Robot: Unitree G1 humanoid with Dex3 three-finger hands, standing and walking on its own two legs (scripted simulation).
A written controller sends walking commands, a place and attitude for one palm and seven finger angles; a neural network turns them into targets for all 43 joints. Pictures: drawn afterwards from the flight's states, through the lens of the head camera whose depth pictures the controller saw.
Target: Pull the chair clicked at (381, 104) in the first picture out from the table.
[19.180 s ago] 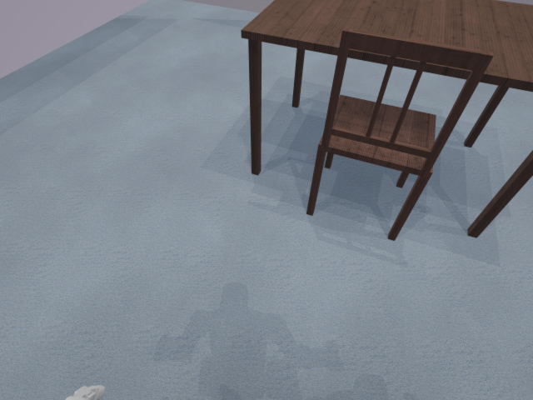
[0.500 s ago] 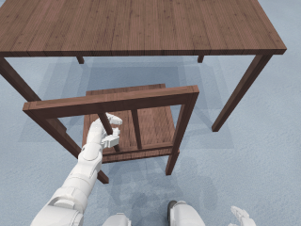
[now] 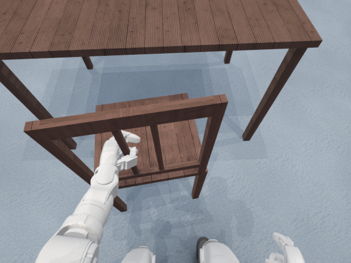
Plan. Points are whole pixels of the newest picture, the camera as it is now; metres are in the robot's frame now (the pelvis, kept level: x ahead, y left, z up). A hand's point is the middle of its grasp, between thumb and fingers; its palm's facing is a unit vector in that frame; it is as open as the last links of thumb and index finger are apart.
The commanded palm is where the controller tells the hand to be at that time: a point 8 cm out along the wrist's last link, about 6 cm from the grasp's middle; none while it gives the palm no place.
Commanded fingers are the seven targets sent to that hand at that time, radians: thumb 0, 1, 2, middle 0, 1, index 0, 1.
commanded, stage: step backward, pulling the chair out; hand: left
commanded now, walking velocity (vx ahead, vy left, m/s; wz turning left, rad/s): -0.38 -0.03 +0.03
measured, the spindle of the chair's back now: (127, 154) +0.39 +0.13 -0.09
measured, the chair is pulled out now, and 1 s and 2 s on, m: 0.21 0.45 0.59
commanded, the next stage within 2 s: stop walking, hand still on the chair in 1.14 s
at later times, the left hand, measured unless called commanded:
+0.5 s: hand (128, 196) +0.27 +0.11 -0.05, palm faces -0.04 -0.98 -0.18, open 5.0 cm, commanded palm +0.24 +0.16 -0.06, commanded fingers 0.00 0.90 0.90 -0.50 -1.45 -0.50 -1.45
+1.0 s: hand out of the picture +0.13 +0.11 -0.05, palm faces -0.03 -0.99 -0.17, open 4.9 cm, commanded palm +0.12 +0.16 -0.05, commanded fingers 0.00 0.90 0.90 -0.50 -1.45 -0.50 -1.45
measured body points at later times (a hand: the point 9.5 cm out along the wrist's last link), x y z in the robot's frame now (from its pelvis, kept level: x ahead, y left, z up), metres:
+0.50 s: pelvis -0.09 +0.01 +0.01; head -0.01 -0.01 +0.45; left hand +0.26 +0.16 -0.04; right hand +0.01 -0.26 -0.13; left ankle -0.07 +0.15 -0.72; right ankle -0.07 -0.12 -0.73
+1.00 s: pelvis -0.22 +0.00 +0.00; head -0.15 -0.01 +0.45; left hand +0.12 +0.16 -0.04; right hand -0.12 -0.26 -0.13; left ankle -0.24 +0.14 -0.71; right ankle -0.13 -0.12 -0.73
